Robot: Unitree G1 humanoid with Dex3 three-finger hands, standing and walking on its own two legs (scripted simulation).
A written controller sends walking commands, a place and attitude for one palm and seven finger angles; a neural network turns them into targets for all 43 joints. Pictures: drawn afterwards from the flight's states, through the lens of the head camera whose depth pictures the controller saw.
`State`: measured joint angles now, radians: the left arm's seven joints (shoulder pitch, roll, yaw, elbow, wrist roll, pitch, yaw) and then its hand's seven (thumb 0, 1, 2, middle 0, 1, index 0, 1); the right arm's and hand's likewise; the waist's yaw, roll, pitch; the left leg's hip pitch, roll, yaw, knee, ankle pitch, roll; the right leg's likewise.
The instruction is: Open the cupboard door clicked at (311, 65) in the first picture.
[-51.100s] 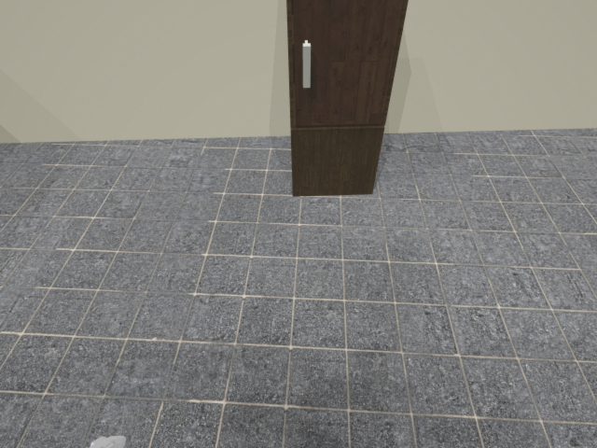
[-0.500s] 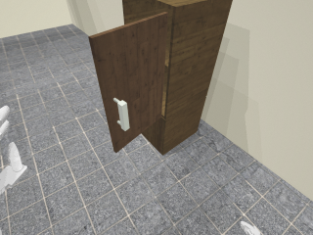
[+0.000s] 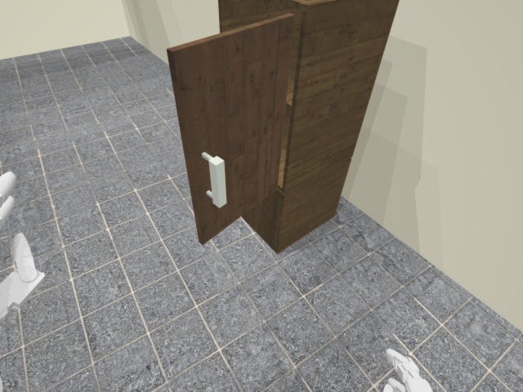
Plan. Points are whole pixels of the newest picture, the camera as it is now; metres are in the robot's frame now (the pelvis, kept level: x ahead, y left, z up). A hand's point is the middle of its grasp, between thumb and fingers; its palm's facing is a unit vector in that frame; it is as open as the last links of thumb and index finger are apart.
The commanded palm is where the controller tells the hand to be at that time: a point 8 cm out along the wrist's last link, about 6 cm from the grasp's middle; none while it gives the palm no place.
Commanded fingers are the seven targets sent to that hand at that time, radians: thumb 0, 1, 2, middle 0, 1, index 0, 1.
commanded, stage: let the arm hang, fingers relaxed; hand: left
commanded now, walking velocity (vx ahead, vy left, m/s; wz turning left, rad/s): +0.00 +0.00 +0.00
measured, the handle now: (212, 179) +0.63 +0.16 -0.07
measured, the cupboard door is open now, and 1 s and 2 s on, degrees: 99 99 99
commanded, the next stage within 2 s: look to check the result in 1.10 s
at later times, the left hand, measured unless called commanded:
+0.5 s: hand out of the picture -0.01 +0.20 -0.16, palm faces +0.04 -0.97 -0.23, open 7.1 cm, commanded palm none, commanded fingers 0.00 0.90 0.90 -0.20 -0.30 -0.20 -0.30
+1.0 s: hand out of the picture +0.01 +0.18 -0.16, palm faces +0.04 -0.98 -0.20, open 7.3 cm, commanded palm none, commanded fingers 0.00 0.90 0.90 -0.20 -0.30 -0.20 -0.30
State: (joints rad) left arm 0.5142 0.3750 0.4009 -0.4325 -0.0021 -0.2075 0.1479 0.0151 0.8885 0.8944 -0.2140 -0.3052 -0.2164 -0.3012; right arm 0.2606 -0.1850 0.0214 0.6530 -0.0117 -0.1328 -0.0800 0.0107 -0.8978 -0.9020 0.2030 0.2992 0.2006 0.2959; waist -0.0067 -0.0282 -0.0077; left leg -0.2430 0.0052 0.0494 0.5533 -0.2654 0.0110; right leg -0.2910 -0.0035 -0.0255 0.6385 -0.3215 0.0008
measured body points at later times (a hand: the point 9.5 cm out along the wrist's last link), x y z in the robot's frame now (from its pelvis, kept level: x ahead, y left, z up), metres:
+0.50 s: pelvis -0.01 +0.00 +0.01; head +0.01 +0.00 +0.46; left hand -0.01 +0.25 -0.15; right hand -0.01 -0.24 -0.14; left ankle +0.02 +0.12 -0.73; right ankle +0.02 -0.11 -0.73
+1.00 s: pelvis +0.00 +0.00 +0.01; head +0.00 +0.00 +0.46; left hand +0.01 +0.23 -0.14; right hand +0.00 -0.22 -0.15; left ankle +0.02 +0.12 -0.73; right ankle +0.02 -0.11 -0.73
